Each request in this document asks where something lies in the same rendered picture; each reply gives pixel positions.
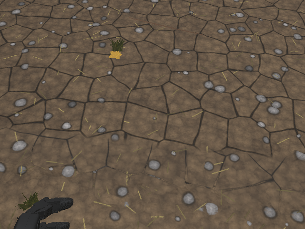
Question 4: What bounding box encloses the robot left hand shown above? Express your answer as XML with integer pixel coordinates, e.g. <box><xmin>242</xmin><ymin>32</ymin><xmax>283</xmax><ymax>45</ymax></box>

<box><xmin>13</xmin><ymin>197</ymin><xmax>73</xmax><ymax>229</ymax></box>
